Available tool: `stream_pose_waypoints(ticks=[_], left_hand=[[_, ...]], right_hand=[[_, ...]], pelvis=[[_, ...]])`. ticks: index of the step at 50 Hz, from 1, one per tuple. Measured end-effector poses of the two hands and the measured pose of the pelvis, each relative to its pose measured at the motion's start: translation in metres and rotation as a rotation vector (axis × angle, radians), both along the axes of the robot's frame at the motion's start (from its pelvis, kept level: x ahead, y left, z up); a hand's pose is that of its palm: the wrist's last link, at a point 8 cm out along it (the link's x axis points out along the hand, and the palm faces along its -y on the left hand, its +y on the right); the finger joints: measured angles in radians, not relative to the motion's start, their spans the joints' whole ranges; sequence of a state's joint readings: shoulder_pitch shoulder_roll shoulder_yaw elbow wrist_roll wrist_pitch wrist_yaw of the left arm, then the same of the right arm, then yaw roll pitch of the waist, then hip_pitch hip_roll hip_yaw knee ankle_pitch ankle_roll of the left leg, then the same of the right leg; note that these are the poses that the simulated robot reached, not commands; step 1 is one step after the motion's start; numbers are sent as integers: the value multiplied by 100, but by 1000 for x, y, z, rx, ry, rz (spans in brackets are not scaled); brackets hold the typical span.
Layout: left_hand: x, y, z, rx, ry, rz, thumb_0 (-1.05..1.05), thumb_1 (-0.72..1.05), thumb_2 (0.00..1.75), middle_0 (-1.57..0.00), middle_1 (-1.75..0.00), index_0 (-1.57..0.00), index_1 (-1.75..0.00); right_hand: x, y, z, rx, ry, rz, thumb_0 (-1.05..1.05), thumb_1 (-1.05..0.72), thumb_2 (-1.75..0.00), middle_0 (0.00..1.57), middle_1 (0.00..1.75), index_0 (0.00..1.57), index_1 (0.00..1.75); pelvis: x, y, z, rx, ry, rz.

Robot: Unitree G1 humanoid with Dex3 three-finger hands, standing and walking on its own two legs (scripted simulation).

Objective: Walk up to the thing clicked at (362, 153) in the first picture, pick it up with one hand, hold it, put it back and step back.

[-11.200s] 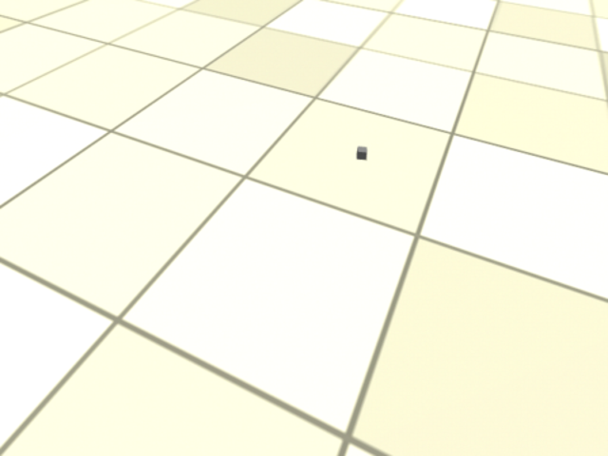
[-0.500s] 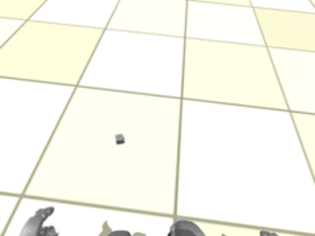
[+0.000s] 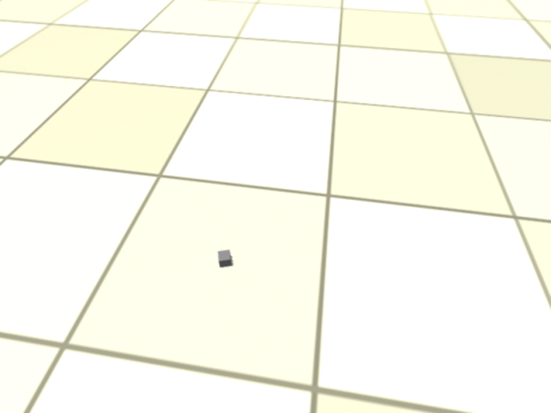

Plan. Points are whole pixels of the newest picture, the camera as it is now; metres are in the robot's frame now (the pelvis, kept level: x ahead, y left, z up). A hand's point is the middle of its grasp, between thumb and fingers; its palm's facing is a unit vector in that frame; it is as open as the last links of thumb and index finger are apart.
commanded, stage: walk up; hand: left
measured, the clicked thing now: (224, 258) +0.83 +0.25 -0.74
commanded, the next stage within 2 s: stand in 0.72 s
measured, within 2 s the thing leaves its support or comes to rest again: neither
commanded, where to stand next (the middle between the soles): +0.42 -0.01 m, yaw -2 degrees
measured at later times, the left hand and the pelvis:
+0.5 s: hand out of the picture +0.13 +0.27 -0.14, palm faces +0.02 -0.93 -0.36, open 7.4 cm; pelvis +0.03 +0.01 +0.00, yaw +0 degrees
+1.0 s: hand out of the picture +0.10 +0.24 -0.14, palm faces -0.02 -0.94 -0.35, open 7.4 cm; pelvis +0.01 -0.01 +0.02, yaw +0 degrees
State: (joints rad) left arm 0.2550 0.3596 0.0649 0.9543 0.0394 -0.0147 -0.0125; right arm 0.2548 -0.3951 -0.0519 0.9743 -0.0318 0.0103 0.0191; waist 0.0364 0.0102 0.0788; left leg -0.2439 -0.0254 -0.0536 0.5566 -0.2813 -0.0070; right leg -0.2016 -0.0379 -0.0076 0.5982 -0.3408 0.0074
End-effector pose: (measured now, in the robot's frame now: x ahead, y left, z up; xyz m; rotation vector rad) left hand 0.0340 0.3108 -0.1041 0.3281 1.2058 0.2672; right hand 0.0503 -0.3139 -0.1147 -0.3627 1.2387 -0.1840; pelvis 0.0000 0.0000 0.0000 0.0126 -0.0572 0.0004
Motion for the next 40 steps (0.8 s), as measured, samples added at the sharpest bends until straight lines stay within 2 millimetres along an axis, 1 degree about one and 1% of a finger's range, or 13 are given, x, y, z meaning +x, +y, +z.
stream_pose_waypoints(ticks=[4,7,12,18,24,27,32,36,40], left_hand=[[10,7,-4,-7,7,-9,0,90,90,-21,-30,-20,-30],[22,6,-4,-6,-9,-26,0,90,90,-21,-30,-20,-30],[39,-1,-1,-11,-54,-46,0,90,90,-21,-30,-20,-30],[61,2,-2,-23,-69,-33,0,90,90,-21,-30,-20,-30],[81,2,-2,-22,-86,-37,0,90,90,-21,-30,-20,-30],[84,2,-3,-19,-90,-43,0,90,90,-21,-30,-20,-30],[80,10,-6,-15,-69,-29,0,90,90,-21,-30,-20,-30],[78,14,-8,-11,-49,-17,0,90,90,-21,-30,-20,-30],[74,6,-6,-12,-25,-16,0,90,90,-21,-30,-20,-30]], right_hand=[[0,14,3,20,-30,-10,1,-91,-90,20,30,21,30],[6,19,4,35,-54,-14,1,-90,-90,20,30,21,30],[25,20,3,46,-74,-12,0,-90,-90,20,30,21,30],[48,23,5,30,-95,5,0,-91,-90,20,30,21,30],[65,24,8,25,-100,10,0,-91,-90,20,30,21,30],[74,23,8,18,-107,10,0,-91,-90,20,30,21,30],[84,26,8,9,-118,16,0,-91,-90,20,30,21,30],[83,30,8,17,-118,20,0,-91,-90,20,30,21,30],[78,28,7,28,-99,17,0,-91,-90,20,30,21,30]], pelvis=[[0,3,1,1,4,-13],[2,0,2,-9,3,-19],[10,-1,2,-31,7,-8],[23,8,2,-10,12,0],[27,6,3,-20,17,-3],[28,6,2,-27,17,3],[32,12,0,-15,12,7],[31,12,0,-10,9,-3],[27,6,4,-14,-4,-6]])
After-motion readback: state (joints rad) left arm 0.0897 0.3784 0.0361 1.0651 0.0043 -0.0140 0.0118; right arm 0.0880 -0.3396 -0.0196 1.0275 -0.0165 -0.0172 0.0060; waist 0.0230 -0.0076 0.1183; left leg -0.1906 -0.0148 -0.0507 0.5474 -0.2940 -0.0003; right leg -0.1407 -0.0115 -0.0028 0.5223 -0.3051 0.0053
